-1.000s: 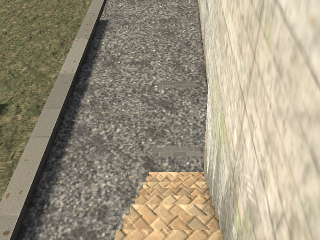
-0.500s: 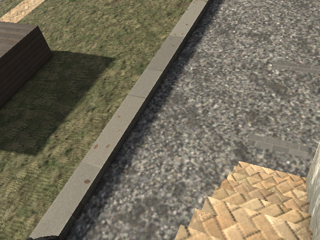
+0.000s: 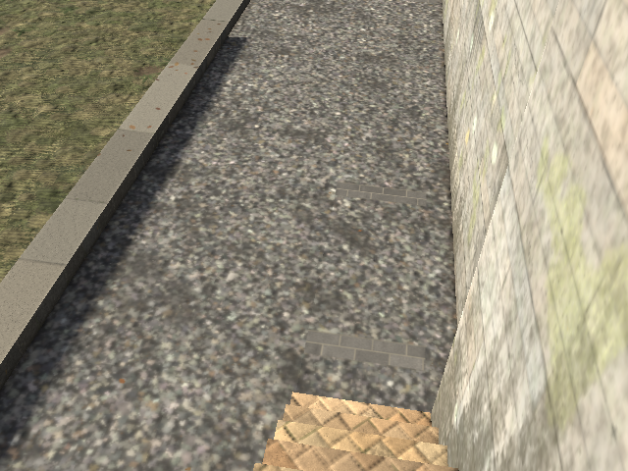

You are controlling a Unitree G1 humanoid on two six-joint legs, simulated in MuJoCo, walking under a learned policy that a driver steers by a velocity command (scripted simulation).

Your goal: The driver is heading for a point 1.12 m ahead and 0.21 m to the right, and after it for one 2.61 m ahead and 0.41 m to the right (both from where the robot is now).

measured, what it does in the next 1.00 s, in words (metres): goes down, turning right: right foot, then left foot 0.22 m lower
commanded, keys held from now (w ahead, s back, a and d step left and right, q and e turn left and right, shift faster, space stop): e+shift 0.42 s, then shift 0.04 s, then q+shift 0.54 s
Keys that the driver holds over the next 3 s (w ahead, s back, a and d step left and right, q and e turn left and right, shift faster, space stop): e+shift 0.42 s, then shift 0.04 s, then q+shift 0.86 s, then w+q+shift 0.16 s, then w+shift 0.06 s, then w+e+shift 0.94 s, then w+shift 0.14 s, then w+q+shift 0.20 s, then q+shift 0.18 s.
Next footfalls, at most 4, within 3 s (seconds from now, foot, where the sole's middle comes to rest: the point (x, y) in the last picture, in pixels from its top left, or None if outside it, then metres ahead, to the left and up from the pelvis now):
0.44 right None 0.15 -0.28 -0.76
0.82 left None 0.27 -0.09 -0.97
1.20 right None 0.26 -0.30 -0.97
1.66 left None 0.30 0.04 -0.97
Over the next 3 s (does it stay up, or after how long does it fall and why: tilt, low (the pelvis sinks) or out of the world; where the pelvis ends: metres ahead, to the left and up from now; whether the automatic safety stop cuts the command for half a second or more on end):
stays up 0.99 -0.27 -0.89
